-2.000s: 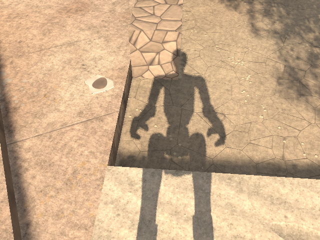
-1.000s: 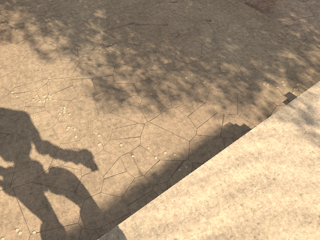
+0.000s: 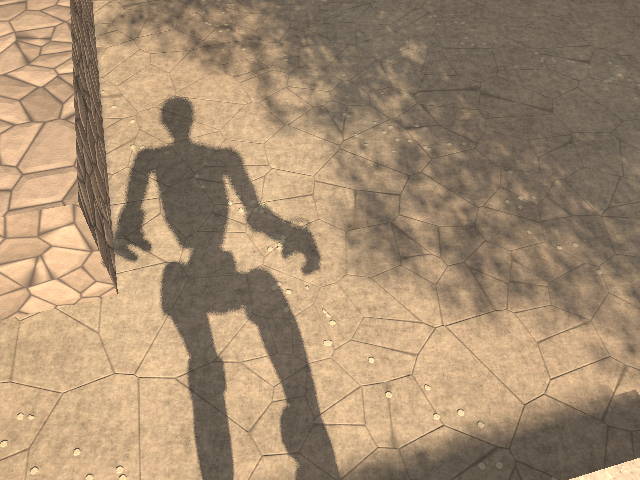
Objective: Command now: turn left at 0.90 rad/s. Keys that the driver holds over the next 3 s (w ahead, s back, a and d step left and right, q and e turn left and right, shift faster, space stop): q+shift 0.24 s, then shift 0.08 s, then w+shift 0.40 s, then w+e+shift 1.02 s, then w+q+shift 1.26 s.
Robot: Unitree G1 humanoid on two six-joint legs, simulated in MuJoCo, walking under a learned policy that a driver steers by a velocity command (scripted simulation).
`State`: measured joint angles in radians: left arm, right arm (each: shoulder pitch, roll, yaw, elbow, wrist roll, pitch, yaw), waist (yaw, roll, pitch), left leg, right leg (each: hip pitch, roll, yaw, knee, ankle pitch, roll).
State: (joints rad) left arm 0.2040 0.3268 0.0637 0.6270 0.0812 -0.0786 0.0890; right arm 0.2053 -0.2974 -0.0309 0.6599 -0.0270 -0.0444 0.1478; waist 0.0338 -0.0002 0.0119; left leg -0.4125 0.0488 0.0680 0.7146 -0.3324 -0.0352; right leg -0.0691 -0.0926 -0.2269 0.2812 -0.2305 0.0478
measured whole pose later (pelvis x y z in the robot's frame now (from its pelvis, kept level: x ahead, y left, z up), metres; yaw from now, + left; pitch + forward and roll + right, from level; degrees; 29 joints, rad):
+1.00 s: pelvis +0.29 +0.13 -0.04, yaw +16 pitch +2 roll -2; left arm 0.62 0.31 0.07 0.90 0.01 -0.08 0.02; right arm -0.06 -0.36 -0.05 0.61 -0.02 -0.02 0.07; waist 0.17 0.05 0.00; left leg -0.63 0.11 -0.12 0.64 0.21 -0.03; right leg 0.11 0.00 0.14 0.38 -0.53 0.02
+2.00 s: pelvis +1.12 +0.20 -0.20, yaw -25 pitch +1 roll +2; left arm 0.43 0.33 0.06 0.96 0.04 -0.07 0.01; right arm 0.08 -0.27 -0.02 0.73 -0.01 -0.06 0.01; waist 0.04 -0.02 0.06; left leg -0.52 -0.07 0.10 0.57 -0.09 0.10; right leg 0.13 0.14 0.08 0.73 -0.36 -0.13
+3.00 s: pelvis +2.01 +0.08 -0.18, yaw +27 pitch -1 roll +1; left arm 0.17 0.22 -0.02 0.66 0.06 -0.08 0.00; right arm 0.35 -0.34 -0.06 0.80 -0.02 0.00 0.00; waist -0.01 0.02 0.06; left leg -0.24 -0.23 -0.01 0.53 -0.26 0.20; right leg -0.54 -0.12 0.10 1.28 -0.40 0.06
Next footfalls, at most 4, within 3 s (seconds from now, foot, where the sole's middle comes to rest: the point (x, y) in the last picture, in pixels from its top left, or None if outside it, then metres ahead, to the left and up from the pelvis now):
0.06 left None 0.07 0.12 -0.78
0.58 right None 0.18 -0.08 -0.78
1.14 left None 0.46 0.41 -0.94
1.52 right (233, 352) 0.85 0.27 -0.94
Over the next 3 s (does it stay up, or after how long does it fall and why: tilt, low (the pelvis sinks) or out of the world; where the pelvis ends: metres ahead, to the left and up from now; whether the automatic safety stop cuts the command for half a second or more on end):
stays up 2.01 0.08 -0.18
